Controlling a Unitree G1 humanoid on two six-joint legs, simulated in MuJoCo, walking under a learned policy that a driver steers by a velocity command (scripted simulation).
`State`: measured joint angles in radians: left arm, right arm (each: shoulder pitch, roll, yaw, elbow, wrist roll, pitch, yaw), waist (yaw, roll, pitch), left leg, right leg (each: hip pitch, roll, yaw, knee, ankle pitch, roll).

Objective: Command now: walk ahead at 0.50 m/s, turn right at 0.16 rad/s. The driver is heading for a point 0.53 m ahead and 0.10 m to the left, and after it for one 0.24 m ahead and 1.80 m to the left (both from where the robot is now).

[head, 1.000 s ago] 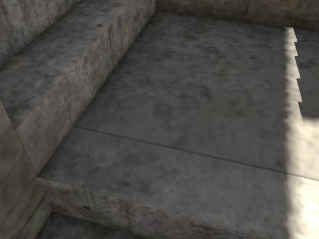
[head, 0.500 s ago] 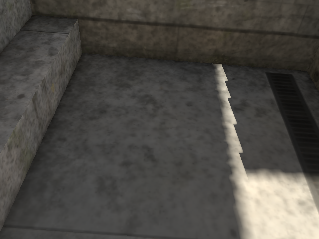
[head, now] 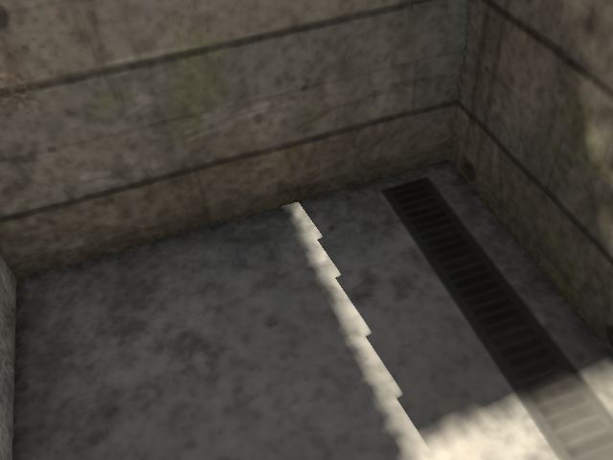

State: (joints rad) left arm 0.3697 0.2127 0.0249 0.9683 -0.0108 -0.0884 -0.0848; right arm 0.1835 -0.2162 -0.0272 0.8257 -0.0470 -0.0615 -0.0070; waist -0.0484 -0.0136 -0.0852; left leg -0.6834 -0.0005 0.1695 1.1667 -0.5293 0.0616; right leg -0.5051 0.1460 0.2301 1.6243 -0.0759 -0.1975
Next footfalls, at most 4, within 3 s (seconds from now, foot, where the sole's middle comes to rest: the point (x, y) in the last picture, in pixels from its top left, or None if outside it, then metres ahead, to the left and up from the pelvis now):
0.36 right None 0.34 -0.15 -0.68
0.84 left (239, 452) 0.56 0.19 -0.68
1.34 right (330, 394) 0.67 -0.01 -0.68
1.74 left None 0.43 0.15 -0.68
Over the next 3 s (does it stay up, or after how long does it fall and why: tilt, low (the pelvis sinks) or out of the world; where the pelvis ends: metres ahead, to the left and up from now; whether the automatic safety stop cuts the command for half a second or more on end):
stays up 0.51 0.03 0.10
